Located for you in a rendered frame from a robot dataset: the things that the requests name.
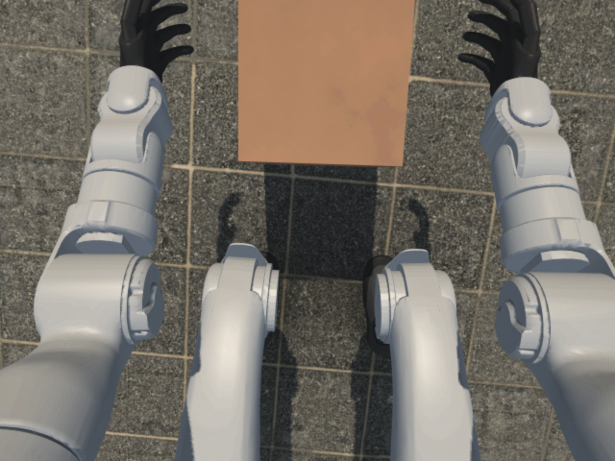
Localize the left robot forearm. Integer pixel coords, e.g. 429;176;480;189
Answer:
34;65;173;336

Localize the left robot hand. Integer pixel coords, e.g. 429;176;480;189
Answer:
119;0;194;84

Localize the robot right upper arm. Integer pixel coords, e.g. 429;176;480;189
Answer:
494;272;615;461

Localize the right robot hand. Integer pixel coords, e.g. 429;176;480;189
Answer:
457;0;541;98

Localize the robot left shin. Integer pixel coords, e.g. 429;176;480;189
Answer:
201;243;269;334

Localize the robot left upper arm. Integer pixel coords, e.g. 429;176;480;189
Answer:
0;254;164;461

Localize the right robot forearm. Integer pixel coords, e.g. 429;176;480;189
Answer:
480;77;615;279

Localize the left robot foot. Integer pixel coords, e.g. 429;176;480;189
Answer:
260;251;280;349

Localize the carton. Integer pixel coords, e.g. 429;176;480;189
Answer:
238;0;415;167

